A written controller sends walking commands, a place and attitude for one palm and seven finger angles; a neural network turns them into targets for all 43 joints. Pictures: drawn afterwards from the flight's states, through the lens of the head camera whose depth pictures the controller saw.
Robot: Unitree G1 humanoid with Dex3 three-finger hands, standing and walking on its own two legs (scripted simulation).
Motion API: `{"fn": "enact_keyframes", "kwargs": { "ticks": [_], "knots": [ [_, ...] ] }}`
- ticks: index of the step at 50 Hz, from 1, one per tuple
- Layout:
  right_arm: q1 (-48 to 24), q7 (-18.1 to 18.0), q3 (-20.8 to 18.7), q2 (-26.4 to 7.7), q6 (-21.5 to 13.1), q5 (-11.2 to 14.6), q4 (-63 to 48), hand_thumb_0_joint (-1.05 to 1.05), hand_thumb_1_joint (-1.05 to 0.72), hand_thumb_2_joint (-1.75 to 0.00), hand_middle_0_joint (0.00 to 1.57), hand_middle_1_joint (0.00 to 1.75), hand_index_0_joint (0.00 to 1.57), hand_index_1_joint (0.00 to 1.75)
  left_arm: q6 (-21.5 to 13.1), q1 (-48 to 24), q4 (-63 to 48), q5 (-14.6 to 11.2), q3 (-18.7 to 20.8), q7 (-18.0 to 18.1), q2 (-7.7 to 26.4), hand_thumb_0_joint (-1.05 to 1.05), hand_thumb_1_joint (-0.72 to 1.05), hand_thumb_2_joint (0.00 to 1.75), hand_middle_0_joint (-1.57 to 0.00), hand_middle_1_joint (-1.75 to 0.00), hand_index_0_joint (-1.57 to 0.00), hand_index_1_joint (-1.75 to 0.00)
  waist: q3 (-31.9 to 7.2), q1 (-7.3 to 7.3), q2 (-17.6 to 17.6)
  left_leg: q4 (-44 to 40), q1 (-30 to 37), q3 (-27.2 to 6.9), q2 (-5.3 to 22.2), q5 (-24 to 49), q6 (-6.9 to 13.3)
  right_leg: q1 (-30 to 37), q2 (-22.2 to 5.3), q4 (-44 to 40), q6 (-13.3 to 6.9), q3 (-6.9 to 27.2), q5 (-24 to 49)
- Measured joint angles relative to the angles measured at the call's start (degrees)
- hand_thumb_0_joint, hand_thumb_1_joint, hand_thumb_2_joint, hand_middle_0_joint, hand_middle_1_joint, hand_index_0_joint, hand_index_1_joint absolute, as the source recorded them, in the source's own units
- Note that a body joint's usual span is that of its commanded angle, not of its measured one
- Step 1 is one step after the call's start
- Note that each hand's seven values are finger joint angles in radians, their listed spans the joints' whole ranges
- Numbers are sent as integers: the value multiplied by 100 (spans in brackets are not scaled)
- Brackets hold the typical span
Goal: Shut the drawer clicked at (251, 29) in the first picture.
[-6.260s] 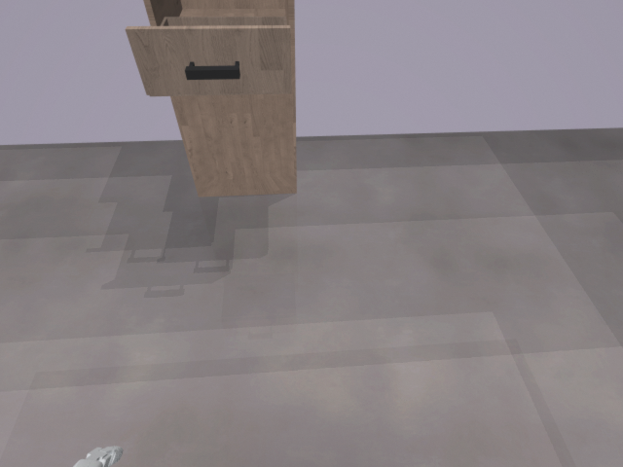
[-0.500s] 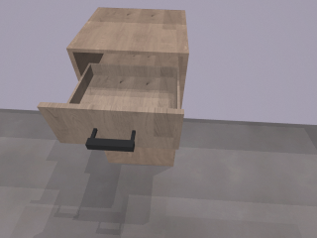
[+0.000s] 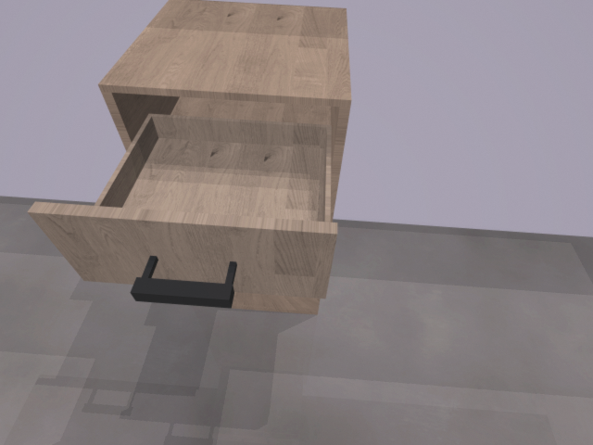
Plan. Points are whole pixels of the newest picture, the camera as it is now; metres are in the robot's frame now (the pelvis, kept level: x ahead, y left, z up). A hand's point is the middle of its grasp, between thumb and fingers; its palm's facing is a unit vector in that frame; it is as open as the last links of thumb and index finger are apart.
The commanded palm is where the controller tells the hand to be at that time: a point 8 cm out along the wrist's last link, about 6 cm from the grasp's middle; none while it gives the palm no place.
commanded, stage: come to a stop and stand still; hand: left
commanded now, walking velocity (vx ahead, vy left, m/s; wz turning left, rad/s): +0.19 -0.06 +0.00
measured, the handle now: (188, 279) +0.34 +0.18 +0.01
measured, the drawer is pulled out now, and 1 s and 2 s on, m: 0.30 0.30 0.29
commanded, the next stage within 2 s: look again from close up in 0.96 s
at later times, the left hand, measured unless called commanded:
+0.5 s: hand out of the picture +0.09 +0.16 -0.17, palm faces +0.04 -0.97 -0.23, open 7.3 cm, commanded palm none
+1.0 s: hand out of the picture +0.00 +0.13 -0.16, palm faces +0.02 -0.99 -0.16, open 7.4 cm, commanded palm none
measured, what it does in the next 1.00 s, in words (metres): steps on the spot: right foot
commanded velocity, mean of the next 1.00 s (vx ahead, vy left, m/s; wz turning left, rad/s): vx -0.03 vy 0.02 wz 0.00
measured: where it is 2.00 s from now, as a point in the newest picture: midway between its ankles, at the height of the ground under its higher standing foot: outside the picture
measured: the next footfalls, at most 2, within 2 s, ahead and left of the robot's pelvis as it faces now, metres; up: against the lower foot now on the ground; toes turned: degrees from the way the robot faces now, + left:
right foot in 0.30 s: +0.09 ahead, -0.14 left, +0.00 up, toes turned -2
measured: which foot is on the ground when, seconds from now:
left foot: down 0.00-1.00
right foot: down 0.00-0.06, up 0.08-0.28, down 0.30-1.00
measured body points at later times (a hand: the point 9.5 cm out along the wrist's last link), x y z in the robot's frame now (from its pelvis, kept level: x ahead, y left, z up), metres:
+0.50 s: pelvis +0.03 -0.02 +0.00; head +0.07 -0.02 +0.45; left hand +0.09 +0.21 -0.15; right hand +0.06 -0.24 -0.16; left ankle +0.00 +0.09 -0.73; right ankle +0.09 -0.14 -0.73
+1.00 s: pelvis +0.03 -0.02 +0.02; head +0.05 -0.02 +0.46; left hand +0.00 +0.18 -0.15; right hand +0.01 -0.22 -0.15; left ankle +0.00 +0.09 -0.73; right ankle +0.05 -0.13 -0.73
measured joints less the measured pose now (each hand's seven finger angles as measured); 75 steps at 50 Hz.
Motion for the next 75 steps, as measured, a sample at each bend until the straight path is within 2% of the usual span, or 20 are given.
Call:
{"fn": "enact_keyframes", "kwargs": {
  "ticks": [3, 7, 9, 12, 15, 17, 19, 22, 24, 25, 26, 27, 29, 32, 35, 39, 48, 55, 65, 75],
  "knots": [
    [-89, -1, -16, 49, -27, -3, 7, 1, -91, -89, 20, 30, 20, 30, 11, 97, 26, 0, 36, 21, 28, 1, 91, 90, -20, -30, -20, -30, 45, 52, -172, -97, 100, 164, -31, -65, 36, 56, -50, 185, -12, 23, -180],
    [-82, -97, 9, 71, -215, -58, -123, 0, -91, -89, 20, 30, 20, 30, 213, -45, 162, -32, 17, 23, 4, 1, 91, 90, -20, -30, -19, -30, 93, -44, -181, -392, 424, 215, -37, -51, 72, -748, -55, 2082, -154, -7, -629],
    [-7, -123, 40, 94, -185, -69, -146, 0, -91, -89, 20, 30, 20, 30, 263, -247, 67, -42, 34, 34, 2, 1, 91, 90, -20, -30, -19, -30, 147, -67, -108, -639, 597, 136, -11, 57, 52, -1055, -87, 2326, -160, -107, -665],
    [55, -110, 71, 124, -68, -52, -86, 0, -91, -89, 20, 30, 20, 30, 261, -546, -182, -32, 50, 83, 13, 1, 92, 90, -20, -30, -20, -30, 228, -3, -10, -900, 790, 61, 22, 156, -32, -1174, -189, 1457, -108, -216, 25],
    [82, -86, 60, 185, 15, 1, -48, 0, -91, -89, 20, 30, 20, 30, 156, -671, -396, -37, 80, 83, 168, 2, 94, 90, -20, -30, -20, -30, 297, 68, -71, -764, 848, 67, -27, 14, -137, -963, -293, 270, -67, -188, 1344],
    [38, -68, -2, 150, 85, 49, -56, 0, -91, -89, 20, 30, 20, 30, 96, -724, -423, -37, 71, 89, 191, 2, 94, 90, -20, -30, -20, -30, 287, 54, 17, -497, 749, 32, 29, -174, -196, -929, -255, 299, -33, -215, 1004],
    [-75, -78, -78, 83, 165, 84, -114, 0, -91, -89, 20, 30, 20, 30, 81, -797, -426, -34, 38, 96, 161, 2, 94, 90, -20, -30, -19, -30, 282, -37, 134, -230, 550, -34, 76, -309, -206, -965, -223, 329, -51, -295, 763],
    [-292, -82, -135, 29, 221, 111, -225, 0, -91, -89, 20, 30, 20, 30, 99, -959, -487, 6, 23, 130, 129, 1, 93, 90, -20, -30, -19, -30, 351, -63, 105, 245, 161, -69, 28, -664, -232, -997, -251, 208, -65, -339, 879],
    [-410, -81, -161, 1, 223, 116, -302, 1, -92, -89, 20, 30, 20, 30, 154, -1043, -544, 14, 28, 138, 112, 1, 92, 90, -20, -30, -20, -30, 388, -34, 19, 31, 69, -23, -12, -449, -257, -1014, -284, 143, -70, -317, 976],
    [-447, -77, -168, -18, 212, 109, -336, 1, -92, -89, 20, 30, 20, 30, 188, -1062, -570, 5, 37, 143, 109, 1, 92, 90, -20, -30, -20, -30, 388, -20, -26, -268, 106, 33, -17, -102, -258, -1036, -296, 153, -49, -295, 999],
    [-481, -71, -171, -22, 194, 96, -355, 1, -92, -89, 20, 30, 20, 30, 224, -1072, -585, -10, 64, 155, 126, 1, 93, 90, -20, -30, -20, -30, 393, 9, -101, -455, 167, 103, -40, 365, -215, -1056, -314, 189, -21, -239, 1006],
    [-497, -62, -168, -9, 179, 76, -367, 1, -92, -89, 20, 30, 20, 30, 273, -1071, -582, -20, 94, 159, 159, 1, 93, 90, -20, -30, -20, -30, 380, 47, -202, -532, 228, 188, -82, 508, -151, -1061, -339, 204, 7, -153, 1017],
    [-434, -39, -151, 3, 144, 31, -405, 1, -92, -89, 20, 30, 20, 30, 384, -1046, -542, -18, 116, 139, 187, 0, 93, 90, -20, -30, -20, -30, 273, 68, -269, -683, 325, 265, -114, 486, -49, -1035, -332, 180, 13, -62, 873],
    [-298, -43, -95, 25, 144, -15, -374, 1, -92, -89, 20, 30, 20, 30, 410, -950, -517, 7, 107, 100, 194, 0, 93, 90, -20, -30, -20, -30, 97, 88, -271, -878, 398, 256, -154, 513, -2, -844, -302, 172, -26, 9, 698],
    [-224, -43, -64, 2, 144, -16, -261, 1, -93, -89, 20, 30, 20, 30, 316, -786, -434, 16, 75, 83, 168, 0, 94, 90, -20, -30, -20, -30, 16, 149, -186, -962, 470, 258, -126, 537, -21, -598, -235, -160, 44, 49, 960],
    [-140, -42, -20, -12, 94, 12, -180, 1, -94, -89, 20, 30, 20, 30, 226, -513, -242, -11, -25, 54, 101, 0, 93, 90, -20, -30, -19, -30, -6, 101, -43, -1175, 603, 234, -46, 630, -61, -401, -142, -495, 51, 7, 1061],
    [63, -38, 92, 175, 41, 57, 26, 1, -92, -89, 20, 30, 20, 30, 183, -167, 83, -51, -154, 52, -128, 1, 92, 90, -20, -30, -19, -30, 80, 57, -37, -1430, 712, 229, 17, 768, -115, -267, -62, -807, 0, -14, 1221],
    [241, -14, 54, 153, 25, 38, -217, 1, -91, -89, 20, 30, 20, 30, 66, -139, 164, -45, -243, 72, -264, 1, 91, 90, -20, -30, -20, -30, 0, -27, 123, -775, 258, 118, 58, 485, -86, -556, -76, -429, 7, -117, 1057],
    [256, -33, 83, 69, -13, 17, -313, 1, -92, -89, 20, 30, 20, 30, 142, -301, 2, -49, -180, 70, -89, 2, 92, 90, -20, -30, -20, -30, -178, -20, 197, -846, 389, 202, -56, 489, -27, -558, -179, -263, 61, -18, 963],
    [171, -24, 80, 6, -21, 19, -211, 1, -92, -89, 20, 30, 20, 30, 164, -446, -157, -58, -136, 77, 27, 1, 92, 90, -20, -30, -19, -30, -68, -9, 135, -1015, 449, 256, -84, 579, -28, -571, -191, -313, 65, 38, 1004]
  ]
}}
